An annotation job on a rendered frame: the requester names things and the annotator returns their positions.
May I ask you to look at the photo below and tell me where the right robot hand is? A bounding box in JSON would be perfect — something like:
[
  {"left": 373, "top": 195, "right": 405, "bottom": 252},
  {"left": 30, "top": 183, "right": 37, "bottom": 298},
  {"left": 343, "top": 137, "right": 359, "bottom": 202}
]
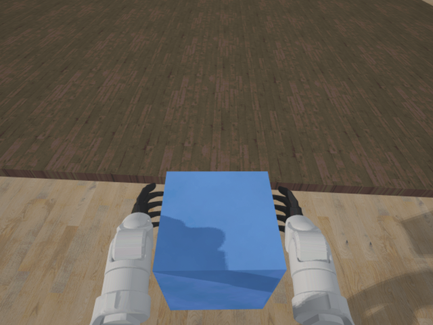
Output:
[{"left": 272, "top": 186, "right": 303, "bottom": 233}]

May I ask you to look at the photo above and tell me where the left robot hand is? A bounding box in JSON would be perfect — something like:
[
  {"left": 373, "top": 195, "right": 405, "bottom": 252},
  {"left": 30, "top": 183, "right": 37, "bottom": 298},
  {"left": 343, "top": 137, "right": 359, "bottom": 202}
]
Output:
[{"left": 131, "top": 183, "right": 164, "bottom": 228}]

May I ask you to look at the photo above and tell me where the left robot forearm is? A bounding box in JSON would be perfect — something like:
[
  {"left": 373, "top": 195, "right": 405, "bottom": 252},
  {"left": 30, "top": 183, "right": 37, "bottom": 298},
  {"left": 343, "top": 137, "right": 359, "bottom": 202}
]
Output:
[{"left": 90, "top": 213, "right": 154, "bottom": 325}]

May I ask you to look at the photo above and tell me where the right robot forearm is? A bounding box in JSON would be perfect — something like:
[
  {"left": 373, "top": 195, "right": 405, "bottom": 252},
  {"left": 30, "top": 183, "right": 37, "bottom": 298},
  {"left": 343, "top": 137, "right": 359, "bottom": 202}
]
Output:
[{"left": 285, "top": 215, "right": 355, "bottom": 325}]

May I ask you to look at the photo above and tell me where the carton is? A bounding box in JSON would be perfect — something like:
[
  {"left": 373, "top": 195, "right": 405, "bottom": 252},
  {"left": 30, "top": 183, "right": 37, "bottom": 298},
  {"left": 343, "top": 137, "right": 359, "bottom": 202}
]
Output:
[{"left": 152, "top": 171, "right": 287, "bottom": 310}]

